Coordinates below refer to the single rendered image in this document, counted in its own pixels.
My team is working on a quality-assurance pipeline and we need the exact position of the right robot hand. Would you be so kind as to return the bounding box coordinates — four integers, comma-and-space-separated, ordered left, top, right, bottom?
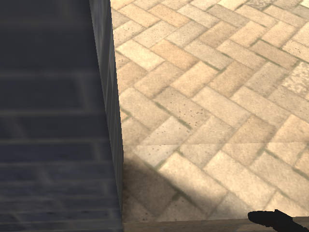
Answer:
247, 209, 309, 232

